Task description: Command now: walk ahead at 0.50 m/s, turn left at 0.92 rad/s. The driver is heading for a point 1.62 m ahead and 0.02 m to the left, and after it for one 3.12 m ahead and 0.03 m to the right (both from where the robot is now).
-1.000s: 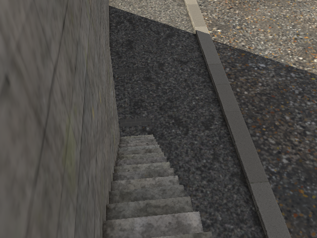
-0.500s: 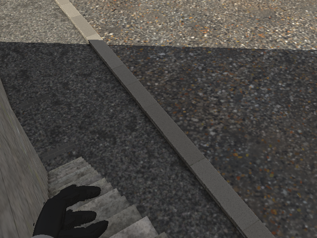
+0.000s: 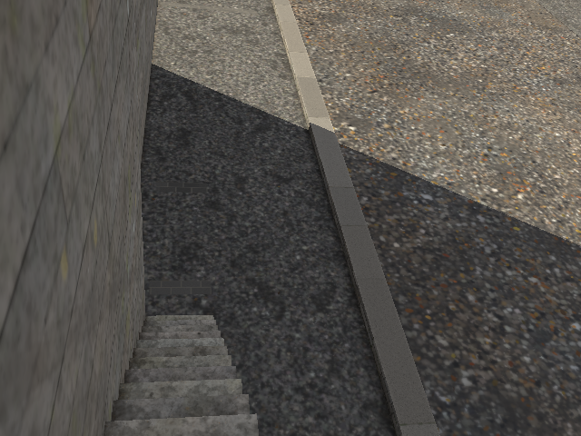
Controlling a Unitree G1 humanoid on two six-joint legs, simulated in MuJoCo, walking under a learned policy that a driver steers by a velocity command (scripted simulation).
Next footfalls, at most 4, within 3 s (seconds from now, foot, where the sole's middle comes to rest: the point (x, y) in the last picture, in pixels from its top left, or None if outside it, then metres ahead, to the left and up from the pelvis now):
0.02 left None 0.17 0.01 -0.83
0.08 right None -0.08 -0.17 -0.60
0.42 left None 0.27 0.24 -1.04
0.92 right None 1.02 0.16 -1.69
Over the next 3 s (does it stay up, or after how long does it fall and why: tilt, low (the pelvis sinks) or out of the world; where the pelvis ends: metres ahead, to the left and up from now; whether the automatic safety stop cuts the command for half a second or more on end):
falls after 1.30 s (out of the world)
